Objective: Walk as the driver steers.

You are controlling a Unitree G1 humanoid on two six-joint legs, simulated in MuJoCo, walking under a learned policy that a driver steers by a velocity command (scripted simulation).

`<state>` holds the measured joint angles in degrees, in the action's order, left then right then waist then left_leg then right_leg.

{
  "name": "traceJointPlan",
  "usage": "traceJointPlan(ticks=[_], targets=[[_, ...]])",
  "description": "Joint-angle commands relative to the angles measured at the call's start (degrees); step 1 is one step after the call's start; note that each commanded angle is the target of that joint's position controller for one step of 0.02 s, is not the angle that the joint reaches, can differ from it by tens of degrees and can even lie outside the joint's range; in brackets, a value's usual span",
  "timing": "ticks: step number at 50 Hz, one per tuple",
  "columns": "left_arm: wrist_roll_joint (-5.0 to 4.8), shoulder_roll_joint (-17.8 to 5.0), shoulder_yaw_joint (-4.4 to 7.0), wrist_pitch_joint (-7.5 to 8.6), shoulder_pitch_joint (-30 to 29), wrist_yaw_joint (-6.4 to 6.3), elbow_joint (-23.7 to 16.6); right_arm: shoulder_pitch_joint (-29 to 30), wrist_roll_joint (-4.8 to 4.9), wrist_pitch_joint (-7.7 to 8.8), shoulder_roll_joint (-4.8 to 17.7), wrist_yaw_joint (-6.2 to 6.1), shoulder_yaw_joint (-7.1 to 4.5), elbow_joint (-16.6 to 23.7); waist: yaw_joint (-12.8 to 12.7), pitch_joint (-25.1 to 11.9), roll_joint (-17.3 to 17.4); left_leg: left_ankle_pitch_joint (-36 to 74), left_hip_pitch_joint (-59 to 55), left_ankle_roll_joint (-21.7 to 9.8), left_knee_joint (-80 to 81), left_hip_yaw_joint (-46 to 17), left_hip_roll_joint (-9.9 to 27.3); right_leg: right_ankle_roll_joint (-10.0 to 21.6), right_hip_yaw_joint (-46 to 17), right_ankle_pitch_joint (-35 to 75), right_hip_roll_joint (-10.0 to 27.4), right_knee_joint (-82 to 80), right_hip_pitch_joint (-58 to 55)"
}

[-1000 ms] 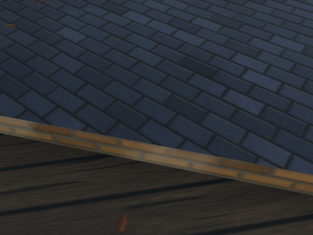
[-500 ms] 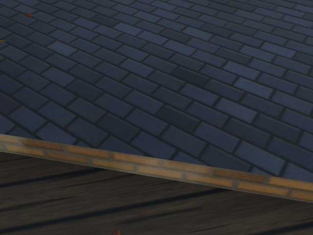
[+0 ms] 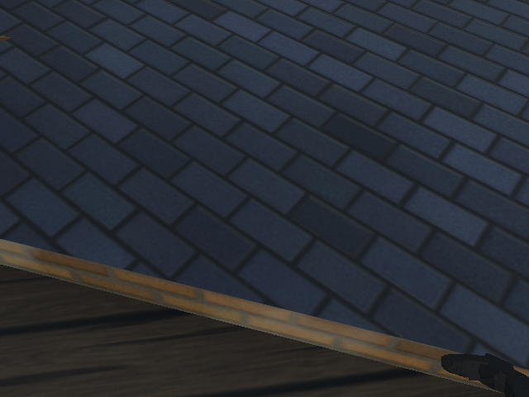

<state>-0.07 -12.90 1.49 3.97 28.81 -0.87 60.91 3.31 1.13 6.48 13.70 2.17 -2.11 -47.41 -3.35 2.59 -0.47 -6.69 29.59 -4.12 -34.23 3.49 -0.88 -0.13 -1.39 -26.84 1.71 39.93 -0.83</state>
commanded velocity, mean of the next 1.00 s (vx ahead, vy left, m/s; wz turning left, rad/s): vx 0.49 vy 0.00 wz -0.04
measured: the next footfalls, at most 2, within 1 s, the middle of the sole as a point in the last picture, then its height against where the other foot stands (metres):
right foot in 0.46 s outside the picture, level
left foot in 1.00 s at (241, 245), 0.16 m higher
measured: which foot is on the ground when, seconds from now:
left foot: down 0.00-0.46, up 0.48-0.98, down 1.00-1.00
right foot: up 0.00-0.44, down 0.46-1.00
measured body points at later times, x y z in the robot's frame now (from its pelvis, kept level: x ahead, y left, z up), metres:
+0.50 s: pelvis +0.28 -0.02 +0.01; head +0.30 -0.04 +0.46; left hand +0.42 +0.21 -0.10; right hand +0.27 -0.28 -0.14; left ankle +0.13 +0.09 -0.67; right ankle +0.36 -0.11 -0.72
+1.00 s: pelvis +0.55 +0.03 +0.04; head +0.61 +0.02 +0.48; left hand +0.42 +0.24 -0.10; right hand +0.84 -0.11 -0.01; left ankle +0.71 +0.12 -0.56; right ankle +0.37 -0.11 -0.70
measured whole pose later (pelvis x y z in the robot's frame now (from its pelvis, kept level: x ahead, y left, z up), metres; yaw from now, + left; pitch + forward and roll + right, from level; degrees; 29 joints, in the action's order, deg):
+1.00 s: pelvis +0.55 +0.03 +0.04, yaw -2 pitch +5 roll +2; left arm -0.4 -7.5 -0.1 4.8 30.5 -0.5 63.8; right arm 7.0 -1.0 0.9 4.4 0.6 3.8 -31.5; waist -3.7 1.4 -1.0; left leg -23.7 59.0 -7.1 -74.4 8.4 3.2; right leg 1.6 1.0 -12.1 4.7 8.0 -5.9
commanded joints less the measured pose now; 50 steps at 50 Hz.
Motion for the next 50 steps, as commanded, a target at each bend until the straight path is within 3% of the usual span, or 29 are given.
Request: traceJointPlan(ticks=[1, 2, 3, 5, 7, 9, 14, 16, 17, 18, 20, 22, 23, 24, 25, 26, 27, 29, 34, 37, 40, 43, 44, 45, 46, 47, 48, 49, 50], targets=[[-2.41, -5.8, 0.74, 3.93, -1.3, 1.12, -6.0, -22.3, -0.32, -0.49, 11.0, -0.60, -3.09, -4.8, 10.1, -15.8, 11.8, -20.4, -47.3, -12.9, 19.8, -42.8, 21.0, 2.6, -6.2, -1.0, -1.2, 40.4, 43.1], [-2.91, -7.7, 1.08, 4.48, -6.3, 0.86, -7.5, -16.2, -0.27, -0.21, 8.8, -0.59, -2.37, -3.5, 8.0, -9.1, 7.0, -14.4, -36.7, -11.1, 21.0, -33.4, 19.4, 3.6, -4.3, 4.4, 2.1, 38.8, 42.5], [-2.23, -7.6, 1.46, 4.29, -8.4, 0.30, -7.7, -12.3, -0.79, 0.16, 6.9, -0.23, -1.79, -3.1, 5.7, -5.3, 2.6, -6.5, -27.3, -10.1, 22.7, -26.4, 17.3, 3.5, -3.1, 8.5, 4.5, 35.3, 39.4], [-1.11, -5.2, 1.85, 2.63, -5.8, -0.30, -7.1, -9.8, -1.38, 0.59, 4.8, 0.12, -1.18, -3.7, 1.8, -3.9, 4.4, -0.5, -17.7, -8.9, 25.5, -18.0, 13.6, 3.3, -3.6, 11.2, 7.2, 30.3, 31.8], [-0.75, -4.0, 1.87, 1.44, -6.0, -0.57, -7.4, -11.3, -1.19, 0.95, 5.8, -0.08, -1.32, -5.0, 0.8, -2.1, 4.4, 3.5, -13.7, -10.0, 27.8, -13.7, 12.7, 2.5, -2.3, 12.2, 7.5, 27.2, 31.3], [-0.18, -5.1, 2.19, 1.15, -10.7, -0.79, -9.4, -13.2, -1.28, 1.04, 7.5, -0.80, -1.55, -6.0, 1.1, -0.3, 3.6, 5.9, -13.5, -10.8, 29.1, -11.5, 12.4, 1.0, -1.8, 16.6, 7.9, 21.9, 35.2], [-0.09, -3.7, 1.34, 2.12, -23.9, -0.07, -13.4, -18.2, -0.68, 0.20, 10.0, -2.43, -1.83, -6.7, 5.0, 1.0, 2.3, 9.6, -16.8, -8.4, 29.2, -6.4, 9.8, -0.1, 1.4, 31.2, 4.9, -0.3, 34.4], [-0.74, -2.8, 0.65, 1.35, -23.4, 0.28, -12.3, -22.3, -0.52, -0.73, 9.4, -2.35, -1.67, -8.0, 6.1, -0.1, 4.2, 6.9, -20.2, -8.6, 27.5, -6.3, 11.0, -0.4, 2.8, 29.4, 3.8, 0.4, 32.4], [2.80, -0.8, -0.42, -0.05, -24.7, 1.78, -13.8, -25.2, -2.58, -0.47, 5.0, -1.98, -0.56, -9.8, 5.4, 1.1, 3.9, 9.8, -19.6, -7.4, 26.4, -3.9, 10.1, 0.0, 5.7, 29.2, 3.3, -1.6, 29.3], [3.12, -1.3, -0.19, -0.53, -24.7, 1.91, -14.1, -26.3, -3.16, -0.39, 5.1, -1.93, -0.49, -10.0, 5.8, 0.7, 5.3, 13.3, -21.9, -7.7, 24.9, -6.4, 12.2, 1.7, 6.9, 25.4, 2.5, 0.5, 29.4], [3.23, -3.8, 0.53, -0.17, -22.2, 1.56, -14.3, -23.4, -3.40, -0.45, 8.3, -2.29, -1.20, -8.8, 3.0, -0.9, 4.2, 28.2, -26.5, -6.0, 17.3, -6.0, 12.9, 3.7, 5.8, 20.0, 0.8, -3.3, 26.4], [3.60, -5.8, 1.77, 1.50, -6.6, 0.63, -9.3, -21.5, -2.44, -1.04, 9.6, -2.46, -1.63, -8.3, -3.8, -7.7, 2.2, 36.7, -27.0, -3.7, -2.7, -3.0, 8.8, 5.3, 7.5, 21.4, -2.9, -14.5, 10.6], [4.12, -10.1, 2.95, 2.35, 1.3, 0.12, -6.8, -22.2, -1.94, -0.77, 7.2, -2.33, -0.87, -6.7, -5.3, -11.9, -1.5, 19.1, -16.4, -1.9, -17.3, -1.6, 5.1, 6.5, -1.4, 26.0, 5.3, -16.6, -2.4], [4.49, -17.7, 4.47, 2.11, 1.2, 0.19, -6.9, -31.4, -1.47, -0.60, -2.0, -1.97, 0.99, -5.8, 2.0, -14.9, -14.9, -24.1, 0.7, 0.3, -35.6, -0.5, -2.7, 12.6, -25.0, 43.7, 23.1, -16.9, -13.7], [1.75, -16.8, 5.27, 1.08, 0.8, 0.86, -6.8, -32.0, -2.03, -1.69, 2.7, -2.32, -0.09, -8.1, -0.2, -17.4, -8.6, -22.5, 5.3, -0.3, -44.3, -5.5, -1.6, 17.6, -33.1, 30.5, 23.3, -21.8, -11.0], [1.23, -10.8, 3.94, 0.75, -4.9, 1.17, -7.7, -26.6, -3.12, -2.07, 3.8, -1.96, -0.54, -7.1, 1.4, -9.3, -3.4, -18.0, 9.8, -0.5, -47.6, -5.4, 1.7, 16.7, -27.0, 13.7, 20.2, -23.9, -4.1], [1.22, -6.1, 2.68, 0.63, -7.2, 1.61, -7.7, -22.4, -3.37, -1.99, 3.3, -1.40, -0.65, -6.1, 1.0, -4.5, -3.1, -14.5, 12.2, -0.5, -49.7, -4.4, 3.1, 15.2, -22.2, 7.2, 17.0, -26.5, 1.7], [1.26, -2.3, 1.47, 0.90, -6.4, 1.20, -5.7, -21.5, -3.75, -3.18, 1.5, -0.44, -0.55, -5.1, 3.3, -1.7, -4.6, -10.0, 12.0, -0.1, -52.9, -3.9, 4.7, 12.5, -15.4, 7.9, 12.9, -28.6, 8.1], [1.49, -3.1, 1.29, 1.90, -0.2, 1.12, -1.6, -14.9, -3.91, -5.40, -2.7, -0.53, 0.64, -0.2, 4.0, 1.1, -2.1, -9.6, 27.6, 1.1, -65.0, -2.0, 5.5, 14.0, -10.4, 11.3, 12.2, -28.9, 10.7], [1.56, -2.9, 0.94, 2.65, 5.1, 0.68, 0.7, -6.0, -3.49, -6.21, -5.0, -2.68, 1.81, 5.8, 2.1, 3.3, -5.4, -17.6, 44.2, 1.0, -82.4, -1.2, 5.1, 16.5, -12.5, 9.6, 15.5, -31.2, 6.6], [1.93, -3.3, 0.33, 3.35, 6.5, 0.38, 2.3, 3.9, -3.13, -5.77, -6.4, -4.13, 3.29, 13.1, 1.4, 6.1, -3.8, -24.7, 58.6, -1.3, -88.1, -2.5, 6.0, 14.7, -11.7, 5.6, 16.5, -33.3, 1.9], [0.80, -1.8, -0.66, 1.97, 7.8, -0.87, 4.4, 12.7, -3.32, -4.93, -7.9, -3.07, 5.53, 21.1, 0.5, 7.4, -1.6, -26.2, 56.6, -2.2, -71.6, 0.1, 9.2, 11.2, -8.4, 8.9, 12.4, -37.9, 4.3], [0.88, -2.3, -0.82, 1.36, 8.1, -1.67, 4.8, 12.5, -3.14, -5.01, -7.7, -2.67, 5.74, 22.5, 0.4, 6.2, -1.9, -25.4, 54.2, -1.9, -67.2, 1.4, 8.9, 11.7, -7.2, 14.7, 11.8, -39.5, 3.0], [-0.20, -2.3, -0.68, 0.75, 7.2, -2.31, 3.8, 8.9, -3.32, -5.64, -8.8, -1.68, 6.60, 22.5, 1.4, 1.9, -1.7, -19.7, 37.1, -2.7, -54.8, 2.5, 9.5, 13.0, -4.5, 27.0, 12.0, -45.1, 7.7], [-0.48, -1.3, -1.08, 0.47, 4.6, -1.82, 2.0, 5.3, -2.34, -6.16, -8.5, -1.31, 6.30, 20.7, 1.4, -0.6, -0.3, -16.6, 21.8, -3.1, -46.8, 7.3, 7.0, 13.5, -0.9, 36.8, 9.0, -45.9, 12.9], [-0.90, -3.3, -1.14, 1.00, 2.5, -0.88, 0.5, 0.5, -1.78, -5.93, -7.7, -1.26, 5.59, 19.1, 4.4, -4.9, -2.4, -15.8, 6.4, -3.9, -42.4, 9.2, 3.1, 13.4, 1.4, 66.1, 9.2, -40.4, 14.6], [-0.32, -8.0, -0.03, 1.56, 1.9, -0.10, -0.6, -7.1, -1.65, -5.90, -4.8, -1.63, 3.93, 16.6, 8.0, -12.3, -5.3, -17.0, -2.6, -4.0, -40.5, 8.8, 0.0, 12.6, 2.0, 90.6, 10.5, -29.7, 9.8], [-0.57, -12.7, 1.54, 1.89, 1.7, 0.55, -1.2, -15.8, -1.33, -5.95, -1.8, -1.88, 2.29, 14.6, 12.5, -20.5, -9.3, -19.6, -9.6, -4.3, -35.1, 6.3, -2.4, 11.2, 0.3, 101.8, 12.1, -18.1, 2.6], [-1.14, -15.1, 2.96, 2.35, -1.2, 1.50, -1.7, -23.5, -2.47, -5.45, 1.1, -2.03, 0.79, 13.1, 17.5, -25.1, -11.7, -20.0, -17.5, -5.5, -28.3, -1.1, -0.4, 8.8, 0.6, 101.7, 11.3, -2.4, 2.3]])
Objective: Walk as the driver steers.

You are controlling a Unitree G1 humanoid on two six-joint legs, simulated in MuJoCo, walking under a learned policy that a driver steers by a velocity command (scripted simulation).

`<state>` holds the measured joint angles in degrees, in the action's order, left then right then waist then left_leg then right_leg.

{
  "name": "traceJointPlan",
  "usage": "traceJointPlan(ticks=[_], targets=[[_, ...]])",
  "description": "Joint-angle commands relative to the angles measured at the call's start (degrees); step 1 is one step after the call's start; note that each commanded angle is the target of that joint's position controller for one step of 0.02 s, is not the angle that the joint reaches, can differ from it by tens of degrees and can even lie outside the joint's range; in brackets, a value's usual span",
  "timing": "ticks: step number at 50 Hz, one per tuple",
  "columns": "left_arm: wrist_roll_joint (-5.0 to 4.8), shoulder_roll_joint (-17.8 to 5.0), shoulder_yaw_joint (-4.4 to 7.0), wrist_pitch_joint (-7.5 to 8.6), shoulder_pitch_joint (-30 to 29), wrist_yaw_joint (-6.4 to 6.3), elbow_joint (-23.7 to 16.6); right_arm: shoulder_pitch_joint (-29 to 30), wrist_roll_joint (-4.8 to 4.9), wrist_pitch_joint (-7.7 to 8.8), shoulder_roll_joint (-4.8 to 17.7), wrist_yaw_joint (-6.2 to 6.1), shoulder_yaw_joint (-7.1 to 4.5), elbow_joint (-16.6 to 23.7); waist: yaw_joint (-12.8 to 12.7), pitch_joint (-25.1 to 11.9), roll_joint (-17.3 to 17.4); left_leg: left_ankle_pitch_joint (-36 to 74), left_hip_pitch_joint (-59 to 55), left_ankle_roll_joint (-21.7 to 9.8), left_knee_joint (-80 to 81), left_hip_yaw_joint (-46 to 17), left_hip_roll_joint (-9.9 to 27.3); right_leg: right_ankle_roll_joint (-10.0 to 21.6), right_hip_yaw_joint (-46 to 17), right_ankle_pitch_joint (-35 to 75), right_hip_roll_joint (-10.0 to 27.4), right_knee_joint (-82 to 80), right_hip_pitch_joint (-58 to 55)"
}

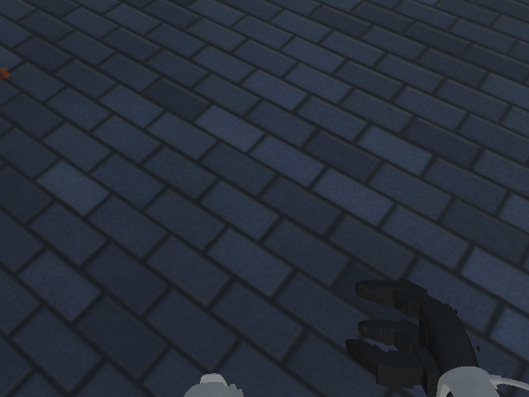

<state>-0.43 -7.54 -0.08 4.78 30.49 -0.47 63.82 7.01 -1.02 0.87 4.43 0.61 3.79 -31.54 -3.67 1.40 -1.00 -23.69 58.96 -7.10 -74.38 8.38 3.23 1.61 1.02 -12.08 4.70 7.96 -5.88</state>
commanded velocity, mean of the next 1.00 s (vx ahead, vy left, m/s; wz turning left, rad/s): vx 0.50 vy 0.00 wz -0.54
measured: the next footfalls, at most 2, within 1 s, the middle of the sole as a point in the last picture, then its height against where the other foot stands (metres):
right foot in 0.62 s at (338, 376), level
left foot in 0.98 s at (305, 231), level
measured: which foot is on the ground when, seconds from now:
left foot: down 0.00-0.62, up 0.64-0.96, down 0.98-1.00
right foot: down 0.00-0.00, up 0.02-0.60, down 0.62-0.98, up 1.00-1.00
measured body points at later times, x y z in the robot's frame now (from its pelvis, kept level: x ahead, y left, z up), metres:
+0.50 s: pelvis +0.30 +0.04 +0.15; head +0.30 +0.05 +0.60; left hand +0.55 +0.23 +0.06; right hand +0.24 -0.18 +0.00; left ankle +0.17 +0.11 -0.59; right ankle +0.38 -0.12 -0.53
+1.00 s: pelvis +0.59 -0.04 +0.12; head +0.60 -0.04 +0.57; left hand +0.69 +0.20 -0.01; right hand +0.71 -0.36 +0.09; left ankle +0.76 +0.01 -0.59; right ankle +0.40 -0.08 -0.57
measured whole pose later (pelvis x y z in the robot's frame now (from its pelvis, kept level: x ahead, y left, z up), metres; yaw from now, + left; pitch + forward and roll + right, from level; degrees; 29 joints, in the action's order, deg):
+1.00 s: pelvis +0.59 -0.04 +0.12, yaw -34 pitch +3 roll +0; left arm -1.4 -11.6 3.2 3.6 27.3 -1.7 50.8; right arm 4.1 0.8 8.1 12.1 -1.5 -0.3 -38.5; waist -4.9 -2.2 0.0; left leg -4.1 30.2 0.7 -32.2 -4.1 -0.4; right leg 2.7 -15.0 -29.7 -7.7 44.0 10.4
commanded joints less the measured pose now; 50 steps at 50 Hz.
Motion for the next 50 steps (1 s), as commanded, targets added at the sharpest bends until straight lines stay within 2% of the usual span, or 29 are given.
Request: traceJointPlan(ticks=[1, 2, 3, 4, 5, 7, 9, 11, 12, 14, 16, 18, 24, 29, 30, 31, 32, 33, 34, 35, 36, 38, 39, 40, 42, 46, 48, 49, 50], targets=[[-2.68, -14.2, 4.03, 2.38, -2.4, 2.40, -7.9, -32.9, -1.35, 1.00, 16.6, -0.64, -7.46, -6.0, 16.6, -27.2, 3.4, -14.1, -58.0, -4.8, 27.3, -31.1, 9.6, 4.1, -2.1, 59.7, 0.4, 50.8, 23.8], [0.32, -8.2, 4.33, 2.56, -4.0, 3.83, -11.0, -33.8, -0.26, -0.02, 22.6, -0.50, -9.30, -8.4, 14.4, -28.3, 17.7, -20.3, -58.8, -4.2, 53.5, -60.2, 18.3, 2.2, -6.3, 2.2, -9.5, 73.5, 34.2], [1.71, -4.0, 4.42, 1.77, -2.2, 3.61, -11.4, -24.8, -0.28, -0.38, 20.3, -0.25, -9.18, -9.1, 7.5, -23.0, 11.3, -26.4, -51.1, -2.6, 57.3, -64.3, 21.7, 2.6, -13.7, 4.3, -6.9, 90.2, 41.3], [2.27, -3.0, 4.32, 0.64, -5.4, 2.61, -13.8, -18.9, -0.09, 0.21, 15.6, 0.15, -8.21, -10.4, 4.0, -11.8, 5.4, -26.9, -40.7, -1.9, 56.3, -54.4, 20.1, 2.7, -9.4, 8.1, -3.8, 94.1, 44.1], [4.95, -3.4, 2.82, 2.22, -9.9, 5.41, -11.2, -25.4, -1.58, 4.25, 12.5, 2.70, -5.65, -15.1, 9.2, 4.7, 9.8, -8.4, -29.1, -6.5, 46.7, -37.5, 14.3, 6.6, -17.2, 9.8, -6.6, 108.0, 52.4], [2.42, 0.8, 0.62, 2.18, -9.9, 6.67, -14.6, -18.9, -3.08, 5.26, 3.8, 3.28, -3.85, -20.4, 1.1, -0.3, -1.3, 0.2, -30.0, -1.7, 48.0, -27.7, 14.8, 13.1, -18.7, 14.6, -4.6, 106.2, 57.8], [2.60, -0.6, 0.40, 0.96, -8.3, 7.38, -14.1, -17.9, -3.68, 6.01, 2.4, 2.51, -3.13, -23.2, -2.1, -0.7, -1.2, 5.0, -31.9, 2.7, 51.2, -18.5, 12.4, 14.0, -17.6, 19.0, -2.7, 98.8, 61.9], [0.75, -5.4, 1.94, 0.88, -13.4, 7.46, -16.1, -15.1, -4.28, 6.92, 4.4, 1.20, -3.39, -22.5, -3.0, -2.4, 1.2, 5.4, -29.3, 5.4, 56.5, -8.0, 9.5, 11.8, -12.7, 18.1, -2.0, 89.7, 57.9], [1.58, -7.8, 2.88, 1.43, -15.3, 7.84, -16.5, -14.6, -4.62, 8.10, 5.4, 0.56, -3.09, -21.6, -3.0, -3.0, 4.9, 11.1, -29.5, 6.4, 59.2, -4.3, 7.6, 10.5, -10.2, 20.2, -2.1, 89.6, 55.1], [0.54, -8.7, 3.33, 2.47, -20.5, 8.43, -18.1, -16.6, -5.19, 8.79, 8.7, 0.01, -3.44, -22.4, -1.5, -5.1, 4.7, 19.8, -32.7, 11.0, 60.3, 3.9, 2.4, 9.7, -8.0, 22.7, -3.4, 81.9, 52.1], [0.80, -10.7, 4.33, 3.07, -25.7, 7.90, -19.9, -23.8, -5.55, 8.59, 12.9, -0.46, -4.08, -23.1, 2.6, -4.5, 6.3, 34.5, -46.2, 9.9, 61.6, 3.5, 6.6, 6.2, -7.6, 19.8, -4.1, 71.4, 57.3], [-0.03, -8.8, 4.03, 2.64, -27.4, 7.01, -20.6, -30.0, -6.40, 8.07, 14.7, 0.08, -4.55, -25.2, 3.8, -4.7, 6.0, 48.9, -60.1, 9.0, 61.1, 3.9, 9.7, 4.2, -8.3, 17.1, -3.9, 62.3, 61.9], [1.77, -8.7, 4.20, -0.83, -27.4, 5.70, -21.3, -29.9, -3.57, 8.35, 18.9, 1.55, -5.74, -24.1, 0.0, -1.8, 7.0, 78.3, -63.9, 8.5, 58.7, 10.0, 12.2, 2.8, 0.6, 5.0, -6.2, 41.0, 47.8], [1.47, -12.6, 5.68, 1.11, -17.2, 3.50, -16.4, -30.0, -3.61, 4.85, 23.5, -0.30, -8.84, -21.7, -0.3, -2.3, 8.0, 87.3, -73.2, 8.2, 44.0, 8.2, 14.4, 3.0, 3.5, -0.4, -11.3, 24.9, 40.6], [0.82, -13.6, 6.34, 1.95, -12.2, 2.79, -14.3, -29.3, -4.33, 4.06, 22.8, -0.13, -8.80, -21.5, -2.3, -3.9, 6.3, 83.6, -68.5, 7.6, 36.1, 7.8, 13.4, 4.5, 2.9, 5.6, -12.9, 20.7, 30.9], [1.77, -13.9, 7.18, 2.24, -1.4, 1.36, -10.0, -29.5, -6.22, 3.84, 19.7, 0.87, -7.88, -21.9, -5.4, -8.2, 2.3, 61.9, -53.8, 8.4, 20.5, 5.6, 11.0, 7.7, -2.6, 10.3, -12.6, 23.2, 12.4], [3.99, -12.9, 6.20, 1.71, 5.8, 0.06, -5.6, -31.4, -7.63, 4.28, 9.4, 3.52, -4.82, -22.0, -3.8, -14.1, -7.0, 1.2, -29.9, 12.0, -2.4, 4.2, 2.1, 18.4, -16.0, 33.7, -5.7, 32.3, -9.8], [2.74, -18.4, 7.37, 2.01, 13.9, 0.65, -5.1, -26.0, -3.92, 6.18, 7.9, 4.48, -3.72, -15.0, -8.7, -21.8, -7.7, -12.9, -10.2, 15.2, -14.4, -8.2, -6.0, 27.5, -38.1, 33.0, 5.7, 22.5, -27.9], [2.34, -17.8, 8.60, 3.15, 12.1, 0.09, -5.0, -11.4, -1.10, 7.51, 11.0, 4.23, -3.92, -12.0, -14.5, -7.7, -3.7, -10.4, 5.7, 14.9, -18.2, -16.8, -3.7, 23.6, -39.3, 26.4, 8.3, 18.6, -22.7], [1.56, -13.3, 7.40, 3.91, 5.9, 0.37, -5.5, -5.8, -1.42, 8.04, 14.3, 2.86, -4.69, -9.4, -11.9, -3.7, -0.9, -9.7, 8.5, 14.5, -15.5, -18.5, -2.0, 21.6, -35.8, 22.1, 8.2, 18.9, -15.8], [1.39, -8.5, 5.40, 3.65, -0.2, 1.18, -6.2, -8.1, -3.37, 7.47, 15.7, 1.42, -5.05, -9.7, -6.3, -4.4, 2.5, -6.2, 1.9, 12.2, -10.7, -18.3, 0.0, 20.8, -32.8, 19.8, 7.1, 16.4, -4.3], [2.08, -5.0, 2.39, 2.44, -15.6, 2.98, -11.3, -15.8, -4.26, 5.95, 12.7, -0.41, -4.72, -12.0, 4.8, -0.8, 1.9, -2.4, -19.5, 7.3, -2.6, -15.8, 2.3, 19.3, -28.6, 16.6, 2.8, 10.6, 29.8], [-1.91, -10.0, 3.27, 1.91, -16.5, 1.35, -14.2, -7.3, 4.89, 7.78, 15.2, -1.73, -5.52, -4.6, 7.1, 5.1, 7.3, -0.5, -21.8, 8.8, 7.4, -12.1, 0.8, 18.1, -35.2, 11.4, 2.7, 4.2, 36.8], [-1.08, -13.6, 3.96, 1.53, -17.0, 0.09, -14.9, -5.1, 4.88, 8.68, 14.5, -2.28, -4.82, -4.8, 6.9, 5.9, 6.8, 3.1, -23.9, 9.2, 17.2, -11.2, 1.1, 16.6, -32.2, 12.3, 2.2, 3.1, 39.4], [-0.05, -17.1, 5.37, 0.83, -11.1, -1.21, -15.3, -4.9, 2.43, 8.95, 13.5, -2.37, -4.41, -6.7, 3.4, 1.4, 1.8, 17.1, -37.1, 10.0, 33.0, -9.1, -2.3, 12.8, -23.0, 11.5, -3.9, 5.5, 40.5], [-1.84, -11.3, 4.52, -0.36, -3.3, -1.27, -14.3, -6.6, 3.30, 6.82, 16.2, -2.71, -6.66, -6.0, 3.9, -3.7, -4.0, 23.6, -45.9, 10.5, 44.2, -10.3, -6.0, 8.0, -25.1, 8.7, -5.0, 14.0, 28.6], [-1.39, -9.8, 4.45, -0.58, -6.5, -1.49, -16.6, -16.9, 2.54, 7.05, 18.6, -2.79, -8.39, -8.1, 10.4, -9.6, -4.9, 21.0, -57.5, 6.6, 45.9, -13.2, -2.1, 3.9, -22.1, 17.1, -7.4, 30.2, 27.4], [-0.14, -7.0, 3.77, -0.39, -6.7, -1.63, -19.0, -27.4, 1.51, 6.88, 22.5, -2.84, -9.36, -9.5, 13.1, -19.0, 1.5, 16.8, -71.3, 2.0, 45.5, -25.7, 9.9, 1.7, -16.6, 3.9, -10.2, 46.8, 33.2], [-1.09, -3.4, 2.84, 0.18, 2.9, -1.18, -20.8, -28.6, 0.54, 6.29, 25.4, -2.41, -9.84, -10.2, 7.2, -23.3, 21.5, 9.9, -81.0, -8.3, 55.1, -55.1, 22.6, 0.0, -12.4, -21.9, -13.3, 62.1, 47.9]])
